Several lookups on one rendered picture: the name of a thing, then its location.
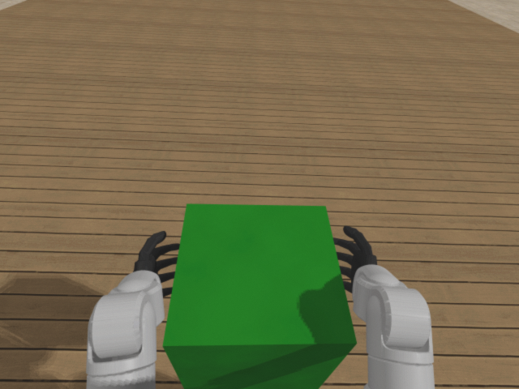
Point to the right robot hand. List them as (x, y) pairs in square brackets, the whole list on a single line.
[(362, 254)]

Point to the robot left forearm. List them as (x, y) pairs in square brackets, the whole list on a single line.
[(122, 334)]

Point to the left robot hand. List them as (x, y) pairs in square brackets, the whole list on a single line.
[(149, 254)]

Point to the carton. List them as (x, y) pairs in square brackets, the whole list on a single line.
[(258, 300)]

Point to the robot right forearm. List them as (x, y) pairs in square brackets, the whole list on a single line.
[(398, 329)]

